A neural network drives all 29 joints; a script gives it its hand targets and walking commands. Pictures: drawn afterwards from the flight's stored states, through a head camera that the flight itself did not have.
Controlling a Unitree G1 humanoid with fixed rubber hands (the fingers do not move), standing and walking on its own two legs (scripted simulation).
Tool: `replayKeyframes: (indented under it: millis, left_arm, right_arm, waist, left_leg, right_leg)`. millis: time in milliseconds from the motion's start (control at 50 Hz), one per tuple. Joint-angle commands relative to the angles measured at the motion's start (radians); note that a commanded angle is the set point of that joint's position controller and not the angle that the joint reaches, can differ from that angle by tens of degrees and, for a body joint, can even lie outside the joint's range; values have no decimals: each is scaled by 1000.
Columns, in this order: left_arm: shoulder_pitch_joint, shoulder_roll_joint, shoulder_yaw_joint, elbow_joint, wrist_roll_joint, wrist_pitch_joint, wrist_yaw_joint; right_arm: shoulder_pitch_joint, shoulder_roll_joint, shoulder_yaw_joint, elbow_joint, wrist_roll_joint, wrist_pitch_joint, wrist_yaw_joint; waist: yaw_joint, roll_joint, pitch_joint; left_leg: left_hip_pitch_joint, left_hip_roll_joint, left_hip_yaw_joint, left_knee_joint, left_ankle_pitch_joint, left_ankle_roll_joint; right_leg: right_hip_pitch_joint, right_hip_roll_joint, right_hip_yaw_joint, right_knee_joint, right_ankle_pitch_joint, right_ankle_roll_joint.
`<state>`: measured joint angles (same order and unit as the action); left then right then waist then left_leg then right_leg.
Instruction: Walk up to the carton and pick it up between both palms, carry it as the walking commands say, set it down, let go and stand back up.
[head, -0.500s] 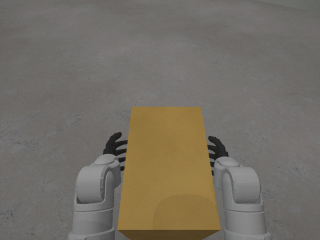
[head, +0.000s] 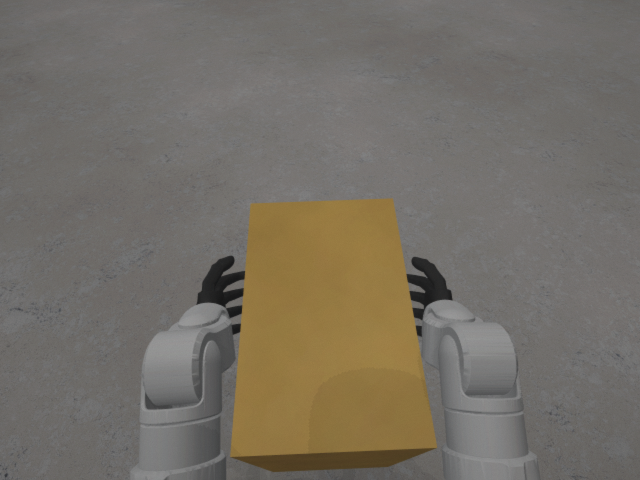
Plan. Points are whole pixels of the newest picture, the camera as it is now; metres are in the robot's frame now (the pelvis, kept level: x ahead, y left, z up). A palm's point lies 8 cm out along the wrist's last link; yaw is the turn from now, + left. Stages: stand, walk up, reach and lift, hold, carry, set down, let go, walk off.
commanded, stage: carry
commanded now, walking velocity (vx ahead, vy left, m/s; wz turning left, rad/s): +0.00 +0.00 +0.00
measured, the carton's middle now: (326, 349) +0.30 +0.00 +0.00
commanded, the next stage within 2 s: none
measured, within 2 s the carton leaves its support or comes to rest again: neither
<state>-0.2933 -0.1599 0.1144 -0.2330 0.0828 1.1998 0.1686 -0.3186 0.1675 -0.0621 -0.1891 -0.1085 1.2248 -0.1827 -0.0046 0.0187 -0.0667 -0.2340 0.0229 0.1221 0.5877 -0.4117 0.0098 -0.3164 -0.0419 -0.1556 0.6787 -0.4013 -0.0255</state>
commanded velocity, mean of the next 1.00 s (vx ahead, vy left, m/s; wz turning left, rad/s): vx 0.00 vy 0.00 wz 0.00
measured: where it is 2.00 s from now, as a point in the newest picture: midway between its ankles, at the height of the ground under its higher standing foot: (344, 293)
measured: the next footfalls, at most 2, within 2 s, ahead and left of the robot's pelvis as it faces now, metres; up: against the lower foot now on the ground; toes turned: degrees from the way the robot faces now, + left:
left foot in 0.28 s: +0.09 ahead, +0.11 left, +0.00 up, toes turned +8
right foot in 0.42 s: +0.12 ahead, -0.11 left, +0.00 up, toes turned -5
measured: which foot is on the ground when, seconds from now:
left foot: down 0.00-0.14, up 0.16-0.26, down 0.28-0.46, up 0.48-0.60, down 0.62-0.82, up 0.84-1.00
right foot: down 0.00-0.32, up 0.34-0.40, down 0.42-0.66, up 0.68-0.80, down 0.82-1.00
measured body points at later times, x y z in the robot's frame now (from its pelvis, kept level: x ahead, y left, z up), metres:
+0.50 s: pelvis +0.18 -0.03 -0.01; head +0.21 -0.04 +0.44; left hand +0.49 +0.10 +0.06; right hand +0.48 -0.15 +0.05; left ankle +0.06 +0.10 -0.71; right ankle +0.08 -0.10 -0.73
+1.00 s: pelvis +0.47 -0.07 -0.02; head +0.52 -0.08 +0.43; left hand +0.78 +0.08 +0.03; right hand +0.79 -0.18 +0.01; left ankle +0.35 +0.05 -0.62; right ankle +0.37 -0.11 -0.72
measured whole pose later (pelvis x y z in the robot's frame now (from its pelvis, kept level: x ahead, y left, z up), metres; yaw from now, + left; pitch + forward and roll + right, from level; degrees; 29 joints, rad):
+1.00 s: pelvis +0.47 -0.07 -0.02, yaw +4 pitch +5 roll +3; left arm -0.27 -0.16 0.11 -0.13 0.11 1.03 0.13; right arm -0.26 0.15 -0.03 -0.11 -0.12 1.07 -0.18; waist -0.01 -0.03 0.02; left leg -0.50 -0.03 0.03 1.36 -0.60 0.01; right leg -0.24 0.05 -0.10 0.72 -0.56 -0.12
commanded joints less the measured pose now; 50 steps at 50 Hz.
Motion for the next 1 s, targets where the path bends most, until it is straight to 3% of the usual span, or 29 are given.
replayKeyframes:
  millis: [0, 60, 80, 120, 140, 180, 240, 280, 300, 320, 380, 400, 440, 460, 500, 560, 580, 600, 620, 640, 660, 700, 740, 780, 820, 840, 880, 920, 980]
  left_arm:
    - [-499, -1005, -721, -119, -407, -25, -255]
    - [-513, -1011, -714, -116, -422, -18, -270]
    - [-469, -1016, -706, -59, -422, -13, -282]
    - [-451, -1015, -723, -35, -424, -9, -281]
    - [-333, -989, -656, 31, -370, -18, -279]
    - [-487, -1010, -671, -6, -396, -27, -277]
    - [-456, -921, -609, 20, -319, -71, -268]
    - [-493, -931, -711, -100, -395, -59, -268]
    - [-553, -955, -637, -21, -372, -72, -276]
    - [-556, -969, -697, -89, -426, -50, -277]
    - [-578, -999, -722, -155, -451, -50, -271]
    - [-555, -991, -704, -165, -433, -50, -268]
    - [-462, -945, -660, -20, -393, -43, -272]
    - [-423, -953, -628, 26, -343, -63, -267]
    - [-576, -972, -690, -182, -413, -68, -250]
    - [-382, -860, -427, 268, -189, -148, -257]
    - [-332, -918, -568, 74, -274, -155, -255]
    - [-387, -972, -682, -95, -376, -136, -258]
    - [-504, -945, -677, -90, -399, -130, -267]
    - [-442, -959, -644, -19, -376, -127, -269]
    - [-512, -944, -627, -78, -375, -116, -263]
    - [-372, -896, -606, 61, -333, -134, -270]
    - [-445, -847, -541, 101, -284, -205, -260]
    - [-483, -936, -693, -225, -414, -163, -266]
    - [-410, -920, -644, -149, -378, -135, -255]
    - [-369, -897, -545, 33, -283, -161, -249]
    - [-364, -934, -667, -226, -376, -131, -238]
    - [-240, -844, -448, 197, -172, -176, -255]
    - [-352, -879, -543, 20, -287, -233, -259]
  right_arm:
    - [-447, 999, 613, -102, 409, -66, 281]
    - [-494, 1013, 630, -150, 402, -61, 265]
    - [-468, 999, 623, -137, 384, -66, 255]
    - [-478, 1006, 656, -173, 412, -59, 252]
    - [-547, 952, 683, -241, 436, -56, 258]
    - [-583, 958, 636, -145, 428, -62, 265]
    - [-399, 957, 532, 98, 345, -90, 292]
    - [-388, 984, 601, -21, 397, -93, 291]
    - [-481, 979, 543, -12, 354, -126, 279]
    - [-479, 1012, 577, -43, 387, -114, 264]
    - [-576, 1036, 644, -150, 430, -102, 252]
    - [-592, 1023, 674, -208, 451, -98, 256]
    - [-526, 1011, 652, -102, 420, -92, 251]
    - [-521, 982, 642, -103, 416, -96, 258]
    - [-583, 987, 687, -220, 481, -92, 262]
    - [-431, 910, 422, 234, 251, -181, 264]
    - [-385, 948, 568, 32, 351, -182, 273]
    - [-458, 999, 683, -199, 443, -175, 269]
    - [-506, 979, 664, -145, 423, -176, 266]
    - [-429, 1002, 604, -31, 381, -174, 261]
    - [-420, 990, 544, -11, 353, -176, 252]
    - [-277, 933, 484, 79, 269, -200, 246]
    - [-435, 896, 472, 24, 260, -269, 238]
    - [-602, 975, 734, -382, 455, -224, 236]
    - [-559, 975, 740, -312, 466, -179, 242]
    - [-543, 929, 635, -165, 389, -189, 250]
    - [-464, 925, 734, -327, 480, -150, 253]
    - [-364, 851, 480, 117, 271, -210, 266]
    - [-378, 878, 509, -15, 294, -277, 252]
  waist:
    - [-16, 259, -399]
    - [6, 84, -432]
    - [12, -10, -469]
    - [19, -352, -469]
    - [25, -399, -373]
    - [30, -179, -193]
    - [-12, -160, -273]
    - [-34, 246, -440]
    - [-29, 246, -345]
    - [-26, 243, -309]
    - [1, 181, -296]
    - [20, 109, -378]
    - [3, -292, -473]
    - [12, -315, -405]
    - [23, -197, -354]
    - [20, -226, -290]
    - [7, -185, -371]
    - [-30, -129, -444]
    - [-73, 62, -452]
    - [-68, 317, -442]
    - [-73, 397, -334]
    - [-87, 151, -204]
    - [-56, 84, -245]
    - [31, -1, -367]
    - [8, -358, -517]
    - [14, -370, -443]
    - [29, -187, -313]
    - [40, -77, -156]
    - [55, -128, -247]
  left_leg:
    - [587, 244, -182, 79, 1801, 99]
    - [444, 183, -81, 185, 1721, 25]
    - [185, 132, -43, 275, 1332, 2]
    - [-429, -20, 2, 414, -134, -53]
    - [-527, -24, -26, 325, -247, -30]
    - [-446, -33, 2, 139, -177, -3]
    - [60, -15, 36, -78, 310, 29]
    - [449, 282, -299, -34, 1498, 192]
    - [448, 308, -380, -21, 1695, 256]
    - [542, 301, -356, 5, 1634, 247]
    - [368, 222, -151, 46, 1290, 87]
    - [224, 187, -65, 151, 1117, 39]
    - [-189, 24, -8, 353, -37, -33]
    - [-267, -10, -43, 229, -187, -25]
    - [-341, -46, 6, 164, -147, -10]
    - [-251, -81, 73, 111, -44, 5]
    - [-152, -94, 98, -7, 90, 2]
    - [135, -46, 80, -71, 513, 31]
    - [511, 102, -120, 29, 1232, 139]
    - [758, 272, -344, 85, 1918, 269]
    - [888, 319, -394, 79, 1923, 290]
    - [864, 278, -381, 59, 1697, 172]
    - [801, 222, -263, 217, 1705, 110]
    - [347, 154, -23, 460, 1272, -5]
    - [-251, -109, -90, 776, -228, -46]
    - [-276, -110, -171, 791, -170, -27]
    - [-462, -67, -128, 832, -167, -19]
    - [-653, -49, -90, 799, -206, -1]
    - [-695, -80, 11, 654, -200, 23]
  right_leg:
    - [-258, 58, -25, 16, -61, 0]
    - [-49, 68, -53, -127, 222, -31]
    - [237, -3, 18, -209, 622, -38]
    - [771, -284, 313, -31, 1872, -220]
    - [763, -292, 342, -36, 1936, -232]
    - [532, -231, 250, -99, 1626, -164]
    - [203, -157, 88, -2, 1235, -50]
    - [-112, -3, -9, 433, 332, 46]
    - [-197, 83, 89, 335, -194, 32]
    - [-323, 36, 146, 198, -242, 20]
    - [-113, 5, 105, -196, -23, 6]
    - [135, -26, 95, -264, 337, -5]
    - [535, -256, 353, -93, 1714, -108]
    - [552, -268, 389, -72, 1778, -186]
    - [584, -232, 316, -53, 1750, -160]
    - [521, -166, 261, -39, 1890, -45]
    - [522, -148, 179, 131, 1884, -54]
    - [313, -111, 110, 322, 1746, -4]
    - [-102, -37, 38, 543, 1076, 78]
    - [-434, 100, 64, 691, -57, 78]
    - [-703, 123, 134, 665, -383, 57]
    - [-875, 91, 130, 505, -449, 1]
    - [-753, 94, 93, 245, -386, -21]
    - [-26, 71, 40, -266, 240, 27]
    - [568, -247, 628, -172, 1602, -133]
    - [507, -234, 672, -137, 1875, -201]
    - [567, -237, 541, -112, 1729, -178]
    - [534, -173, 510, -134, 1591, -113]
    - [663, -121, 388, -110, 1658, -47]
